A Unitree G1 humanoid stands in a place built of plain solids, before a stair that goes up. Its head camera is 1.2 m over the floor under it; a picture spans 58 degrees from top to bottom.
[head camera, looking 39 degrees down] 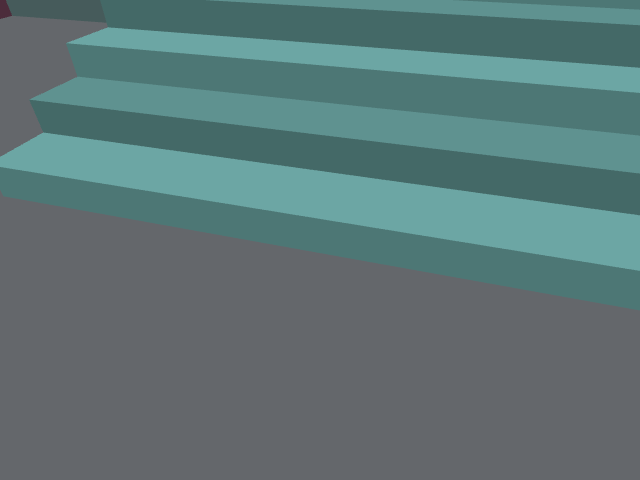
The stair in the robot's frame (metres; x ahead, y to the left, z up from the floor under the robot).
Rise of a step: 0.18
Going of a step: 0.36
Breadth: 3.15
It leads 15 degrees to the right of straight ahead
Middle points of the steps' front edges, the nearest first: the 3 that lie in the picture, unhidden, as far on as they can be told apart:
1.41 0.08 0.18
1.76 -0.02 0.36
2.12 -0.12 0.54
